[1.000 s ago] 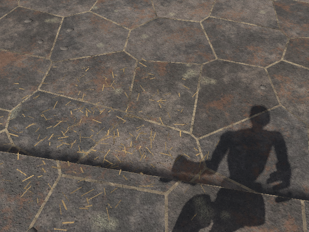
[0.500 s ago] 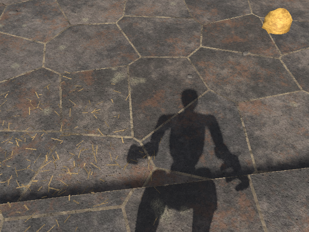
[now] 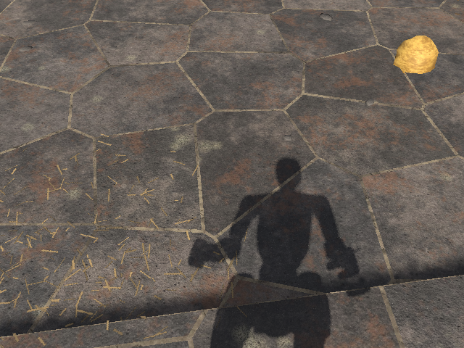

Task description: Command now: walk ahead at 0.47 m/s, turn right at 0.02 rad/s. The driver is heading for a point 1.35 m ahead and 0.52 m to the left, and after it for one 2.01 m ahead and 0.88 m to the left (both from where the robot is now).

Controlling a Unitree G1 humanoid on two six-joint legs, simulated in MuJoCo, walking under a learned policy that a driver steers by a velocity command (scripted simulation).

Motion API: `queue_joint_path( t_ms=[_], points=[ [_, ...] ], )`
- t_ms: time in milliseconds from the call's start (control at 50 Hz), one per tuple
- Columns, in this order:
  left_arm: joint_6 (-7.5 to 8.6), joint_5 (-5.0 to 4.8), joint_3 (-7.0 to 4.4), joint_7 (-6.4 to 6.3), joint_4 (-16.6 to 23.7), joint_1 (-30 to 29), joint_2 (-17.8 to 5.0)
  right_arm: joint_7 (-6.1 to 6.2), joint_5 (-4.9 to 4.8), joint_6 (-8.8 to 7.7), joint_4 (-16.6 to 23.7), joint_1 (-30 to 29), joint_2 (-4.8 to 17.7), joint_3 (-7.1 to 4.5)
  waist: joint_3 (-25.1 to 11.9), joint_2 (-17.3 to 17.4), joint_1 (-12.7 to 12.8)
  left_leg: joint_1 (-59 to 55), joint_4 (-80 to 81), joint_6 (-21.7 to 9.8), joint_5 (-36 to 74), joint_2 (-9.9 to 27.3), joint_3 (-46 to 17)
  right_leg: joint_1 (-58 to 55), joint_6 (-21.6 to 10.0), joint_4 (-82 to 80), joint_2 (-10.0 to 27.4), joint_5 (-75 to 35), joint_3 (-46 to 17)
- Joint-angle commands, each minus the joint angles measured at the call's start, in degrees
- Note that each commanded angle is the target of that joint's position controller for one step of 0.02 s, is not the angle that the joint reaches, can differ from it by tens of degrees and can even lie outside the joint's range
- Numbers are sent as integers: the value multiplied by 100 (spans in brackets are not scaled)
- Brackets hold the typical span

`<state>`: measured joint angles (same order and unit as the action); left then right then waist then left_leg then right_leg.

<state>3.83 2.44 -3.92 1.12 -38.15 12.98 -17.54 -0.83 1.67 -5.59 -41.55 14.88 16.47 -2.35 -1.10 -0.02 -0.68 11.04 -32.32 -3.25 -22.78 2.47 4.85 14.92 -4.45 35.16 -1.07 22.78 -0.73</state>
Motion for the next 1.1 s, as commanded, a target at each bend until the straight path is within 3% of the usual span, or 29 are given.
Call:
queue_joint_path(
  t_ms=[20, 80, 100, 120, 140, 180, 240, 380, 440, 480, 500, 520, 560, 580, 600, 640, 700, 760, 800, 880, 920, 940, 960, 980, 1000, 1020, 1060, 1080, 1100],
  points=[
    [234, 119, 11, -34, 458, -631, -91, 163, -29, -66, 246, 93, 559, -95, 573, 730, -193, -569, 2102, -1285, -1439, 1777, -2430, 1105, -118, 216, 51, 75, 224],
    [386, 156, -52, 86, 47, 178, -216, 77, 42, 109, 326, -536, 860, -138, 541, 433, 353, 446, 1353, -1024, -875, 978, -1170, -782, -151, -806, -215, -466, 682],
    [126, 15, -173, 97, -139, 1142, -540, -1, -222, 251, 240, -486, 912, -209, 329, 658, 837, 1462, -287, -393, 1586, 299, -261, -2053, -353, -1282, 497, -438, -486],
    [-9, -23, -418, 72, -375, 2293, -1525, -41, -204, 253, 668, -824, 514, -107, -91, -1121, 1218, 3007, -2406, -86, 1071, -375, 238, -3292, -860, -1912, 1652, 40, -2797],
    [-49, -38, -354, 26, -506, 2514, -1418, -14, -35, 280, 794, -1124, 559, -131, 160, -948, 1217, 4307, -3326, -148, -741, -417, -474, -3537, -1187, -2096, 2166, -282, -3649],
    [-56, 16, -195, -49, -501, 2039, -934, -3, -86, 307, 768, -1177, 441, -80, 567, -151, 876, 4821, -3917, -204, -273, 58, -928, -3173, -1011, -2039, 2011, -109, -2583],
    [38, -75, 20, -78, -554, 1394, -476, -194, 17, 385, 867, -1236, 431, -34, 979, -512, 374, 4179, -3294, 65, 523, 362, -658, -1747, -755, -3010, 1491, 387, -1665],
    [198, -235, -31, -39, -1002, 1311, -860, -323, -41, 455, 1045, -1624, 375, 87, 1141, -399, 100, 2082, -868, -180, 2035, 186, 19, -1115, -576, -3817, 1361, -2704, -19],
    [105, -137, -78, -72, -1202, 1369, -1211, -195, -1, 458, 860, -1046, 651, -64, 452, -583, -243, 1084, -453, -444, 1326, -413, 253, -1999, -339, -2171, 1464, -6144, 335],
    [-39, -42, -92, -173, -1172, 1164, -1248, -32, 9, 429, 49, 1389, 1046, -288, -870, -343, -1344, -1827, -409, -603, 621, -393, -141, -763, -154, 1119, 1137, -5807, 510],
    [-28, -202, 123, -99, -932, 1704, -293, 62, 159, 369, -62, 1839, 1724, -440, -1756, 1334, -993, -3269, 328, -840, -1777, 1334, -2604, 953, 22, 3755, 256, -1843, 465],
    [83, -254, 131, -80, -869, 1742, -232, 28, 31, 331, -33, 1769, 1794, -411, -2237, 1734, -763, -3264, 1791, -943, -1826, 1973, -5308, 1865, -14, 4832, -575, 639, -669],
    [134, -298, 82, -160, -808, 971, -531, 19, -6, 253, -14, 514, 1090, -288, -346, 286, -224, -1434, 1513, -928, 1474, 1793, -3402, 2204, -48, 4693, 156, -431, -564],
    [73, -229, 117, -150, -897, 984, -406, -30, -5, 193, -47, 251, 780, -192, -55, 137, 28, -668, 1463, -877, 2820, 1506, -2618, 1769, 1, 4218, 365, -482, -460],
    [230, 462, 451, 116, -410, 580, 204, -118, 178, -184, -353, 668, -108, 151, -97, 250, -11, 52, 1499, -1010, 1694, 1126, -2075, 1762, -8, 4647, 624, -543, -839],
    [191, 338, 459, 293, -431, 726, 106, -154, 209, -340, -329, 60, 25, 105, 129, 296, 410, 699, 1885, -1078, 2102, 1079, -1796, 1946, -9, 4040, 726, -786, -784],
    [139, 109, 336, 199, -151, 264, -439, -147, 266, -477, -166, -458, 498, -11, -68, 264, 535, 1092, 2114, -1154, 3917, 797, -1002, 1555, 415, 2608, 757, -1262, -446],
    [16, 113, 490, 343, -1, -36, 41, -229, 326, -464, -149, -256, 785, -69, -241, 81, 487, 1201, 1580, -676, 5737, 415, -278, 814, 732, 1425, 584, -2371, -103],
    [5, 151, 372, 468, -292, 742, -138, -269, 353, -435, -121, -207, 876, -76, -200, 94, 691, 1392, 1093, -439, 5700, 408, -251, 474, 838, 2175, 414, -2946, -126],
    [173, 133, 59, 203, -512, 1607, -688, -170, 266, -351, 89, -536, 1193, -213, -155, 193, 920, 739, -563, -262, 6794, 524, -355, -90, 776, 1444, -42, -1780, 451],
    [325, -5, -9, -20, -890, 2713, -682, -301, 107, -339, 438, -1071, 1063, -209, -278, -433, 1495, 1660, -3287, 117, 5603, -179, -469, -1554, -89, -194, 54, -4000, 349],
    [367, -168, 62, -80, -508, 2189, -980, -387, 316, -313, 353, 137, -102, 28, -1425, -1721, 559, 3235, -5234, 888, -1390, -926, -483, -3039, -2323, -513, 2035, -7123, -2252],
    [472, 106, -12, -80, -330, 1848, -1006, -385, 54, -227, 591, -261, 91, 42, -1093, -600, 883, 3855, -5907, 931, -2116, -758, -1382, -2300, -2612, -792, 2750, -7232, -3407],
    [547, 85, -24, -99, -477, 1507, -900, -246, 54, -118, 743, -711, 268, 16, -332, -306, 760, 4392, -5774, 833, -1848, -344, -1523, -1629, -2163, -746, 2771, -6090, -3078],
    [477, -28, 181, -151, -324, 648, -328, -114, 238, -17, 799, -650, 422, 5, -469, 148, 308, 4165, -5012, 690, -1529, 56, -1524, -1027, -1550, -576, 2454, -5024, -2327],
    [379, -91, 358, -244, -140, 86, 109, -34, 515, 40, 803, -423, 226, 97, -527, -117, 114, 3655, -4473, 677, -1239, 273, -1489, -381, -1253, -703, 2142, -4486, -1803],
    [226, -28, 268, -411, 59, -360, -274, -216, 615, 108, 746, 1, -17, 229, -318, -277, -307, 1459, -4598, 721, 338, 155, -706, 1842, -747, -1075, 1362, -3458, -535],
    [236, 176, 185, -469, 254, -690, -580, -374, 501, 131, 805, 213, -50, 277, -269, -232, -477, 688, -5134, 713, 1162, 71, -659, 2691, -619, -1045, 1287, -3334, -138],
    [290, 201, 104, -524, 315, -799, -891, -485, 396, 143, 921, 221, 105, 239, -165, 13, -533, 656, -4611, 726, 1195, 81, -500, 2661, -468, -1014, 1199, -3019, 208]
  ],
)
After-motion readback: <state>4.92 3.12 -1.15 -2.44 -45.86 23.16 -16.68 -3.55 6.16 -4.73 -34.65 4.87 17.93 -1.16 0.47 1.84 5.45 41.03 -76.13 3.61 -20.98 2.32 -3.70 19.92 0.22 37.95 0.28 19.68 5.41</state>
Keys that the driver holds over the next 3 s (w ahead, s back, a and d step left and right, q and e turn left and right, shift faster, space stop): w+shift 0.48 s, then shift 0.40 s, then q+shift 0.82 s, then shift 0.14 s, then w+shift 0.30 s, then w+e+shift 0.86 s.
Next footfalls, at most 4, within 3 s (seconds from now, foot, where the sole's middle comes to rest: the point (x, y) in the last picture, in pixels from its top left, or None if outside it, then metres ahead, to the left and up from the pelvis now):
0.48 left None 0.46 0.14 -0.77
0.92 right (252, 322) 0.60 -0.04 -0.77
1.20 left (159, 329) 0.58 0.23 -0.77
1.64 right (217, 292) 0.77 0.07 -0.92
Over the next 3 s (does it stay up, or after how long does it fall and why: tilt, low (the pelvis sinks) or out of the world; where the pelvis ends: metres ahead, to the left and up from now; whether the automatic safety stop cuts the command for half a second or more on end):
stays up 1.09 0.68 -0.18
